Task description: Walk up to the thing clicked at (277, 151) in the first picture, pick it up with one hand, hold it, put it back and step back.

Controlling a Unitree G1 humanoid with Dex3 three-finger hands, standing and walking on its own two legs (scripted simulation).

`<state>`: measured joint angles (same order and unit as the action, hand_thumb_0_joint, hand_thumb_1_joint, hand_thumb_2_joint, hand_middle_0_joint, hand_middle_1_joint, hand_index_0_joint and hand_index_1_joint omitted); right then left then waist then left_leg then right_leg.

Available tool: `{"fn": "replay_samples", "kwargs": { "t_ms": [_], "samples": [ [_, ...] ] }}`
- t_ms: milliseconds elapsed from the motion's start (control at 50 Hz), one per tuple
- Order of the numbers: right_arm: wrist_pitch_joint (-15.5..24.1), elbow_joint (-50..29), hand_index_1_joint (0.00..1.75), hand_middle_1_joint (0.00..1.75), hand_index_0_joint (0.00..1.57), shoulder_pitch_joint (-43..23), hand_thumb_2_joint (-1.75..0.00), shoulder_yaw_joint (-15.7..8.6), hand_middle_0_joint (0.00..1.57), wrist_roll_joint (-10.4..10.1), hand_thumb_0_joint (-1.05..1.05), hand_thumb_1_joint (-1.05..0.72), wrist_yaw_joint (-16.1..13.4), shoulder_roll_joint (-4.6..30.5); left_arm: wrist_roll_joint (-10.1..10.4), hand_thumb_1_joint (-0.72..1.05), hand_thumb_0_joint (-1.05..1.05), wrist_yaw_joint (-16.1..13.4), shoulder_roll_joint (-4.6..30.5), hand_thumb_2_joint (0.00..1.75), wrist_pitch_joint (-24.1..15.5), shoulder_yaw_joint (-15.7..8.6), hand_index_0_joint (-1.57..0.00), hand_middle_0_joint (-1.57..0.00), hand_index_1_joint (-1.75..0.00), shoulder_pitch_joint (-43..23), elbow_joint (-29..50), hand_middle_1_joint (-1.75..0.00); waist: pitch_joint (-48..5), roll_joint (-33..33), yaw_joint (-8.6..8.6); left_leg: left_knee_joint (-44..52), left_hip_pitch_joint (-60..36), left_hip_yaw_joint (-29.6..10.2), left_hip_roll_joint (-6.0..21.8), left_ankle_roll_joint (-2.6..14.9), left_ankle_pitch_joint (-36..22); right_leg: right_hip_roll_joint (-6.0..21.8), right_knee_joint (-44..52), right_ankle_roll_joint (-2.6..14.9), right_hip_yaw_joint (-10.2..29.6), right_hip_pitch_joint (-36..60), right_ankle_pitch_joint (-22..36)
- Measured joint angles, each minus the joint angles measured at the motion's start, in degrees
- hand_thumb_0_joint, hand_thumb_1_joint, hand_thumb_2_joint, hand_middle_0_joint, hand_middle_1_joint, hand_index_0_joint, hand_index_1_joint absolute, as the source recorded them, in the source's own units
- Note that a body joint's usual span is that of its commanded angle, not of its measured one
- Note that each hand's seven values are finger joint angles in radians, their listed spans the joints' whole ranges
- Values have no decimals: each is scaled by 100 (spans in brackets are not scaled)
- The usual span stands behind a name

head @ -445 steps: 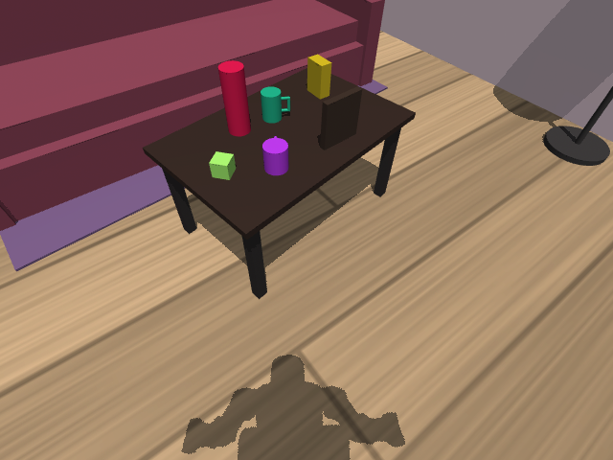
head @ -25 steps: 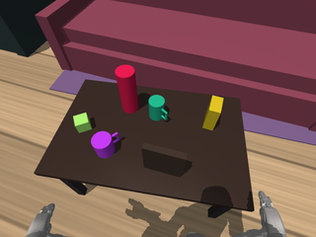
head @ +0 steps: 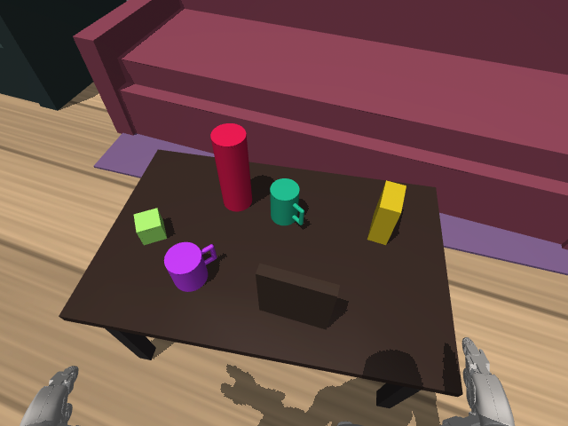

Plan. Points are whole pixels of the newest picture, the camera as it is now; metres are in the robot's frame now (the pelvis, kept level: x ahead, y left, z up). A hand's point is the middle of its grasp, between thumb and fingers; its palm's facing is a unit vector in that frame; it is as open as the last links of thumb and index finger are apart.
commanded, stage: go down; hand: left
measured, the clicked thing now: (193, 263) +0.49 +0.20 -0.25
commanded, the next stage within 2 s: approach in 1.80 s
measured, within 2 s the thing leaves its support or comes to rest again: neither
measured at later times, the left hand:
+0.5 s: hand (64, 388) +0.19 +0.30 -0.05, palm faces +0.16 -0.94 -0.31, open 17.4 cm
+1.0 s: hand (24, 293) +0.31 +0.36 +0.01, palm faces +0.19 -0.97 -0.14, open 17.4 cm
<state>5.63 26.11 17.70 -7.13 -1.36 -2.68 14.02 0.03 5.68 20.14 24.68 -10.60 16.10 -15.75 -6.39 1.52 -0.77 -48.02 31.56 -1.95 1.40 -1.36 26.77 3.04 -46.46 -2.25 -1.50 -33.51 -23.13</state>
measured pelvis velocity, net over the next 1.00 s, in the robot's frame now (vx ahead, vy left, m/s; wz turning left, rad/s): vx -0.03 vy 0.01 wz -0.01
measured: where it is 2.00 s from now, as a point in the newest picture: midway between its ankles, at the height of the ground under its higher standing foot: outside the picture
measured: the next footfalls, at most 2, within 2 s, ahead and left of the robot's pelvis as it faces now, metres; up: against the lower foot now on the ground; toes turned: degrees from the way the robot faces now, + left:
none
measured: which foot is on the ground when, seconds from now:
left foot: down 0.00-1.00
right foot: down 0.00-1.00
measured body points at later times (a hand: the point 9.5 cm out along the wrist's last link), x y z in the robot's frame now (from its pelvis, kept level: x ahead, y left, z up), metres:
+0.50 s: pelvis -0.02 +0.00 -0.01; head +0.02 +0.00 +0.43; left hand +0.18 +0.34 -0.03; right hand +0.14 -0.26 -0.05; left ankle -0.03 +0.13 -0.70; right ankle +0.00 -0.14 -0.70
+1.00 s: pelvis -0.03 +0.01 -0.01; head +0.03 +0.03 +0.43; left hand +0.29 +0.41 +0.03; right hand +0.12 -0.26 -0.06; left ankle -0.03 +0.13 -0.70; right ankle +0.00 -0.14 -0.70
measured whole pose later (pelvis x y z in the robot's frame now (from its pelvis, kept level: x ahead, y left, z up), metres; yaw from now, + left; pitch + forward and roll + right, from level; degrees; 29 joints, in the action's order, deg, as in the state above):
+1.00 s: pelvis -0.03 +0.01 -0.01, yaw -1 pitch +12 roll -2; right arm 10.3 23.1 19.9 -1.3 -1.7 -4.5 14.0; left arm 5.0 24.0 39.3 4.0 -28.7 -20.2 -50.9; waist -6.3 -1.1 -3.1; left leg -53.7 39.3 -1.9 1.8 -0.9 26.5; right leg 2.5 -49.9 -2.5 -1.1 -40.4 -21.5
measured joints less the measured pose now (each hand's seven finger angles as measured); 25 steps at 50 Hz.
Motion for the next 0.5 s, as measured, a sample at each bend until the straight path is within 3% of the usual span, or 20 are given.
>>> {"fn": "replay_samples", "kwargs": {
  "t_ms": [320, 500],
  "samples": [
    [-2, -812, 5, 5, 6, 476, -5, 170, 5, -43, -1, 54, -164, -87, 121, -55, -1, 271, 202, 7, 64, -276, -6, -6, -7, 324, 588, -6, -163, -43, 8, -438, 352, -44, -4, -17, 139, 4, -434, 17, -18, -342, -144],
    [184, -949, 5, 5, 6, 555, -5, 328, 5, -86, -1, 54, -338, -139, 316, -53, -1, 353, 555, 8, -130, -681, -6, -6, -7, -540, 287, -6, -118, -116, 1, -634, 476, -120, -20, -24, 173, 19, -590, 18, -82, -417, -180]
  ]
}}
